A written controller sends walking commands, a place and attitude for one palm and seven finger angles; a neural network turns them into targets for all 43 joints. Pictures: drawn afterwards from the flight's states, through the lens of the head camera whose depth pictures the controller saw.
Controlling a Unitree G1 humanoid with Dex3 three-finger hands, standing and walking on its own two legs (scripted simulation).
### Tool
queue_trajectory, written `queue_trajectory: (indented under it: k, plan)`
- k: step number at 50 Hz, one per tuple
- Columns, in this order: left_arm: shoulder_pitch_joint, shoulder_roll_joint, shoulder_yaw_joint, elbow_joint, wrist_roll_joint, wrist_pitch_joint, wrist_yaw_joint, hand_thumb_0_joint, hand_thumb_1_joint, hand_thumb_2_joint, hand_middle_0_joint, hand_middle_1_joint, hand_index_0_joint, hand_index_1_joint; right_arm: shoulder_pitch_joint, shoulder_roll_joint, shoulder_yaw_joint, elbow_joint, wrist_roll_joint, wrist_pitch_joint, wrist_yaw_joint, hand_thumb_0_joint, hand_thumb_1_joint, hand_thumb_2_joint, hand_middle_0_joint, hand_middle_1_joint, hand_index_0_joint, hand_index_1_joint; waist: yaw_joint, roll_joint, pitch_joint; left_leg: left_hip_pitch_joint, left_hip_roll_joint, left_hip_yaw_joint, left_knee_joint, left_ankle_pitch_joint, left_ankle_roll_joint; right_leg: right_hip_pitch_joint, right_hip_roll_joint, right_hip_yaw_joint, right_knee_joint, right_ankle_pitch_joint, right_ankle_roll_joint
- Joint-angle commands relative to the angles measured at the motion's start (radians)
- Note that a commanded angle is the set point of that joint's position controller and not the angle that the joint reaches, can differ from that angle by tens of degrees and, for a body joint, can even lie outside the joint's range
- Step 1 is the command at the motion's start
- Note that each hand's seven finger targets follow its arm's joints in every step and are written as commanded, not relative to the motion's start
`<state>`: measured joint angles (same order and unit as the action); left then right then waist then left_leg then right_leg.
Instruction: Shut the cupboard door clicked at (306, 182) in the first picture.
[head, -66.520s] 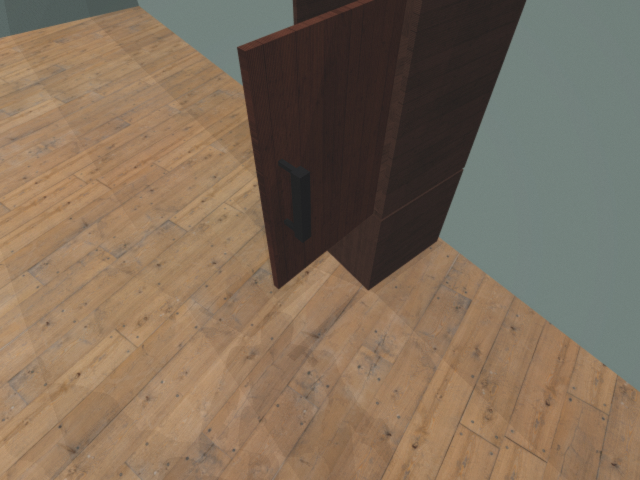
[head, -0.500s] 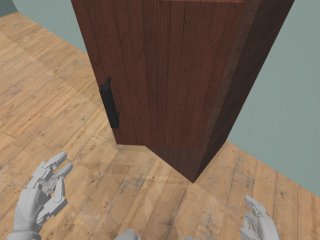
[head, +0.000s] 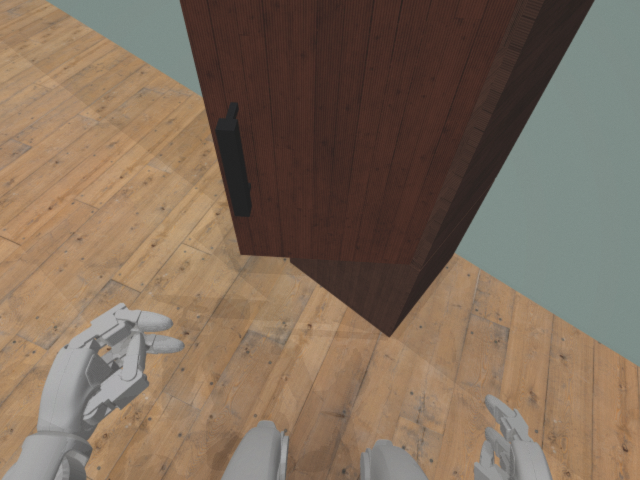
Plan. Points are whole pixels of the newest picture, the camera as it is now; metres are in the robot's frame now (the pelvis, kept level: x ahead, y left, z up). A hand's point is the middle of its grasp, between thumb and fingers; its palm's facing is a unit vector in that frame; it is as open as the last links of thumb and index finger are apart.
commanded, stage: raise the hand and make a fist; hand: left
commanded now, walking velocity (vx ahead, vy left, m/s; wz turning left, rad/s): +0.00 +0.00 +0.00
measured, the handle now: (238, 162) +0.55 +0.16 +0.06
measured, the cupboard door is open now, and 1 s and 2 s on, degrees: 37 37 37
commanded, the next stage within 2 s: bring the fist close to the handle in 1.14 s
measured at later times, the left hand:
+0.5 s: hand (133, 370) +0.23 +0.21 +0.06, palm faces +0.01 -1.00 -0.03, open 3.1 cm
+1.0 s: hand (167, 358) +0.24 +0.18 +0.06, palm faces -0.01 -1.00 -0.04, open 3.1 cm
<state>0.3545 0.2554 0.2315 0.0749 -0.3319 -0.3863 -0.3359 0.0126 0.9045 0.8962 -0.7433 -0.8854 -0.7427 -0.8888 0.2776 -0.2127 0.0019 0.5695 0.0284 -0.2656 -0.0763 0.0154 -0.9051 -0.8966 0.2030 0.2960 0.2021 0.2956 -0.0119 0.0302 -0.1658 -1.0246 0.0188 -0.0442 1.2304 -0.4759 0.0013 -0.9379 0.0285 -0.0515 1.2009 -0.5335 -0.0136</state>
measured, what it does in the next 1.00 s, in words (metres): stands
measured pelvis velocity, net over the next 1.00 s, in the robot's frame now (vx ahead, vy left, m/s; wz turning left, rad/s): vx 0.02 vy -0.01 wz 0.01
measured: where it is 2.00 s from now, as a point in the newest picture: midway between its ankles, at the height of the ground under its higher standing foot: outside the picture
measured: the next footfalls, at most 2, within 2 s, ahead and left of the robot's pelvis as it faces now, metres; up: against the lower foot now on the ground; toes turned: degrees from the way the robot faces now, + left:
none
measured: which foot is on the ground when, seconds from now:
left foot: down 0.00-1.00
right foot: down 0.00-1.00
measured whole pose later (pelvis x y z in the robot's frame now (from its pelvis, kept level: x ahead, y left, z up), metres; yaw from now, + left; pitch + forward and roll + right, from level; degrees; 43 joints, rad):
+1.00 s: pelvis +0.02 -0.01 +0.01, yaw +0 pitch +15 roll -3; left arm 0.39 0.24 0.15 -0.02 -0.29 -0.37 -0.25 0.01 0.90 0.90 -1.30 -1.50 -1.30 -1.50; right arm 0.27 -0.24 0.01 0.49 0.02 -0.16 -0.06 0.01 -0.91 -0.90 0.20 0.30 0.20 0.30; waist -0.01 0.04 -0.18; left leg -0.98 0.02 -0.06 1.22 -0.50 -0.01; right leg -0.89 0.03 -0.06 1.18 -0.56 -0.02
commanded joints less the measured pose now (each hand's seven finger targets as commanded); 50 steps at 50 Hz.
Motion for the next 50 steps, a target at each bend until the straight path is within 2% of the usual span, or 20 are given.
queue_trajectory:
  k: [1,4,5,9,12,15,16,19,22,25,26,28,30,34,37,40,44,48,49,50]
  plan:
    - [0.011,0.108,0.038,-0.229,0.005,-0.095,0.039,0.0,0.9,0.9,-0.915,-1.08,-0.915,-1.08,-0.101,-0.148,-0.057,-0.18,-0.009,-0.058,0.006,0.0,-0.9,-0.9,0.2,0.3,0.2,0.3,0.029,0.036,-0.176,0.216,-0.017,-0.036,-0.22,0.053,0.022,0.046,0.004,-0.005,-0.178,0.021,-0.016]
    - [0.005,0.108,0.018,-0.276,0.015,-0.106,0.053,0.0,0.9,0.9,-0.97,-1.14,-0.97,-1.14,-0.094,-0.159,-0.055,-0.188,-0.012,-0.051,0.01,0.0,-0.9,-0.9,0.2,0.3,0.2,0.3,0.023,0.056,-0.176,0.244,-0.012,-0.062,-0.242,0.034,0.017,0.03,0.011,-0.024,-0.156,0.043,-0.022]
    - [0.002,0.109,0.01,-0.307,0.019,-0.107,0.058,0.0,0.9,0.9,-0.988,-1.16,-0.988,-1.16,-0.092,-0.162,-0.054,-0.195,-0.014,-0.049,0.011,0.0,-0.9,-0.9,0.2,0.3,0.2,0.3,0.024,0.079,-0.205,0.262,-0.012,-0.065,-0.246,0.042,0.014,0.03,0.007,-0.027,-0.15,0.054,-0.022]
    - [0.008,0.112,0.003,-0.326,0.035,-0.089,0.084,0.0,0.9,0.9,-1.062,-1.24,-1.062,-1.24,-0.087,-0.162,-0.048,-0.202,-0.017,-0.03,0.014,0.0,-0.9,-0.9,0.2,0.3,0.2,0.3,0.02,0.086,-0.185,0.27,-0.009,-0.084,-0.264,0.023,0.007,0.024,0.013,-0.037,-0.145,0.06,-0.024]
    - [0.019,0.097,-0.011,-0.346,0.04,-0.075,0.094,0.0,0.9,0.9,-1.117,-1.3,-1.117,-1.3,-0.087,-0.162,-0.048,-0.215,-0.015,-0.014,0.016,0.0,-0.9,-0.9,0.2,0.3,0.2,0.3,0.016,0.079,-0.204,0.295,-0.006,-0.091,-0.271,0.032,-0.002,0.024,0.014,-0.045,-0.144,0.071,-0.021]
    - [0.024,0.092,-0.025,-0.356,0.048,-0.058,0.097,0.0,0.9,0.9,-1.172,-1.36,-1.172,-1.36,-0.082,-0.16,-0.044,-0.225,-0.016,0.001,0.018,0.0,-0.9,-0.9,0.2,0.3,0.2,0.3,0.013,0.102,-0.201,0.316,-0.005,-0.09,-0.269,0.067,-0.005,0.029,0.016,-0.045,-0.149,0.095,-0.023]
    - [0.028,0.089,-0.026,-0.348,0.048,-0.051,0.097,0.0,0.9,0.9,-1.19,-1.38,-1.19,-1.38,-0.079,-0.159,-0.043,-0.229,-0.015,0.006,0.019,0.0,-0.9,-0.9,0.2,0.3,0.2,0.3,0.01,0.084,-0.194,0.312,-0.004,-0.089,-0.27,0.06,-0.004,0.032,0.016,-0.046,-0.156,0.092,-0.021]
    - [0.011,0.102,-0.024,-0.347,0.057,-0.037,0.1,0.0,0.9,0.9,-1.245,-1.44,-1.245,-1.44,-0.076,-0.161,-0.038,-0.236,-0.017,0.019,0.017,0.0,-0.9,-0.9,0.2,0.3,0.2,0.3,0.009,0.082,-0.179,0.3,-0.006,-0.092,-0.271,0.053,-0.003,0.041,0.02,-0.044,-0.158,0.094,-0.024]
    - [0.013,0.09,-0.032,-0.348,0.053,-0.032,0.096,0.0,0.9,0.9,-1.3,-1.5,-1.3,-1.5,-0.078,-0.157,-0.036,-0.244,-0.016,0.025,0.019,0.0,-0.9,-0.9,0.2,0.3,0.2,0.3,0.008,0.078,-0.179,0.309,-0.007,-0.084,-0.27,0.06,-0.005,0.047,0.019,-0.044,-0.168,0.097,-0.023]
    - [0.004,0.102,-0.024,-0.363,0.052,-0.033,0.094,0.0,0.9,0.9,-1.3,-1.5,-1.3,-1.5,-0.073,-0.155,-0.034,-0.247,-0.018,0.029,0.019,0.0,-0.9,-0.9,0.2,0.3,0.2,0.3,0.012,0.09,-0.201,0.316,-0.011,-0.074,-0.257,0.109,-0.002,0.069,0.018,-0.04,-0.17,0.126,-0.025]
    - [0.008,0.107,-0.016,-0.353,0.05,-0.032,0.093,0.0,0.9,0.9,-1.3,-1.5,-1.3,-1.5,-0.071,-0.155,-0.035,-0.247,-0.018,0.031,0.019,0.0,-0.9,-0.9,0.2,0.3,0.2,0.3,0.013,0.075,-0.203,0.313,-0.01,-0.07,-0.253,0.119,-0.002,0.074,0.019,-0.039,-0.172,0.131,-0.024]
    - [0.004,0.099,-0.02,-0.34,0.046,-0.033,0.09,0.0,0.9,0.9,-1.3,-1.5,-1.3,-1.5,-0.073,-0.156,-0.034,-0.248,-0.015,0.034,0.018,0.0,-0.9,-0.9,0.2,0.3,0.2,0.3,0.008,0.054,-0.186,0.294,-0.012,-0.061,-0.249,0.094,0.002,0.076,0.02,-0.036,-0.182,0.114,-0.022]
    - [-0.008,0.105,-0.019,-0.342,0.043,-0.033,0.086,0.0,0.9,0.9,-1.3,-1.5,-1.3,-1.5,-0.074,-0.153,-0.033,-0.247,-0.016,0.035,0.017,0.0,-0.9,-0.9,0.2,0.3,0.2,0.3,0.011,0.071,-0.186,0.286,-0.017,-0.053,-0.241,0.111,0.005,0.091,0.019,-0.029,-0.187,0.124,-0.024]
    - [-0.012,0.118,-0.009,-0.337,0.038,-0.035,0.085,0.0,0.9,0.9,-1.3,-1.5,-1.3,-1.5,-0.07,-0.153,-0.034,-0.242,-0.014,0.036,0.014,0.0,-0.9,-0.9,0.2,0.3,0.2,0.3,0.014,0.065,-0.184,0.271,-0.02,-0.04,-0.23,0.12,0.011,0.113,0.019,-0.016,-0.199,0.126,-0.025]
    - [-0.015,0.105,-0.016,-0.334,0.033,-0.04,0.086,0.0,0.9,0.9,-1.3,-1.5,-1.3,-1.5,-0.072,-0.151,-0.036,-0.243,-0.011,0.036,0.012,0.0,-0.9,-0.9,0.2,0.3,0.2,0.3,0.009,0.036,-0.193,0.266,-0.022,-0.026,-0.221,0.119,0.015,0.124,0.014,-0.005,-0.211,0.122,-0.018]
    - [-0.003,0.11,-0.008,-0.312,0.03,-0.043,0.086,0.0,0.9,0.9,-1.3,-1.5,-1.3,-1.5,-0.073,-0.149,-0.038,-0.241,-0.011,0.038,0.012,0.0,-0.9,-0.9,0.2,0.3,0.2,0.3,0.014,0.021,-0.187,0.238,-0.025,-0.014,-0.21,0.119,0.018,0.142,0.01,0.01,-0.221,0.113,-0.017]
    - [-0.007,0.119,0.001,-0.286,0.025,-0.049,0.088,0.0,0.9,0.9,-1.3,-1.5,-1.3,-1.5,-0.073,-0.149,-0.038,-0.24,-0.011,0.042,0.008,0.0,-0.9,-0.9,0.2,0.3,0.2,0.3,0.014,0.0,-0.162,0.196,-0.027,-0.004,-0.191,0.101,0.022,0.15,0.007,0.04,-0.241,0.074,-0.013]
    - [-0.019,0.11,-0.009,-0.311,0.027,-0.067,0.092,0.0,0.9,0.9,-1.3,-1.5,-1.3,-1.5,-0.073,-0.145,-0.039,-0.239,-0.008,0.039,0.011,0.0,-0.9,-0.9,0.2,0.3,0.2,0.3,0.01,0.015,-0.186,0.211,-0.027,0.003,-0.183,0.114,0.023,0.15,0.0,0.051,-0.241,0.087,-0.009]
    - [-0.017,0.128,0.004,-0.301,0.028,-0.066,0.094,0.0,0.9,0.9,-1.3,-1.5,-1.3,-1.5,-0.071,-0.147,-0.04,-0.238,-0.011,0.042,0.008,0.0,-0.9,-0.9,0.2,0.3,0.2,0.3,0.014,0.0,-0.18,0.197,-0.026,0.002,-0.177,0.122,0.025,0.162,0.003,0.056,-0.239,0.099,-0.011]
    - [-0.014,0.115,-0.003,-0.301,0.028,-0.068,0.093,0.0,0.9,0.9,-1.3,-1.5,-1.3,-1.5,-0.074,-0.144,-0.04,-0.238,-0.01,0.043,0.01,0.0,-0.9,-0.9,0.2,0.3,0.2,0.3,0.013,-0.008,-0.191,0.195,-0.028,0.005,-0.173,0.13,0.025,0.171,-0.003,0.062,-0.238,0.114,-0.007]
